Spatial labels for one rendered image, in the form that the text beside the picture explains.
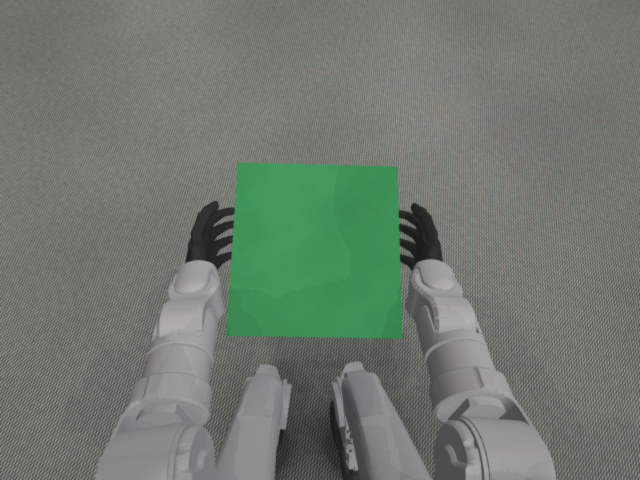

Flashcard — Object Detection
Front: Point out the robot right hand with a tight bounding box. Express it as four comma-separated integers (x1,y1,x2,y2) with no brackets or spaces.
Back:
399,203,443,270

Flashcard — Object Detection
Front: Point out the left robot upper arm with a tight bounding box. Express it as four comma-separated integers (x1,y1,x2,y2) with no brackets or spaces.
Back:
96,421,218,480

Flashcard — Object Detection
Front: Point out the robot left hand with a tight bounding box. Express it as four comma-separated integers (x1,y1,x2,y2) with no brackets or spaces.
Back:
186,201,235,270

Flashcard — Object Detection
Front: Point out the carton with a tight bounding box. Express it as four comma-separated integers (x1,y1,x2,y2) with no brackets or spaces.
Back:
226,163,403,339

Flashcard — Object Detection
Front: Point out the right robot upper arm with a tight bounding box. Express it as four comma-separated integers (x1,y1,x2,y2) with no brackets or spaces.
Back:
434,416,555,480

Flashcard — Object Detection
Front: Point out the left robot forearm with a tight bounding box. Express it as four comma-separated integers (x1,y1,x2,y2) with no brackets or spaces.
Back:
94,260,225,480

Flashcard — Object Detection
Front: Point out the right robot forearm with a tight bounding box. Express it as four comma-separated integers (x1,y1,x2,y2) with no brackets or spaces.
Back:
405,259,556,480

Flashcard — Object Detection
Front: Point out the left robot foot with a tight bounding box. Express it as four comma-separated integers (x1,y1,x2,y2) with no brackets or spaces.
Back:
276,429,283,454

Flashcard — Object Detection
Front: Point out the robot right thigh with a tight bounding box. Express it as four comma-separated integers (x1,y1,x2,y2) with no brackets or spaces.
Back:
331,369,433,480

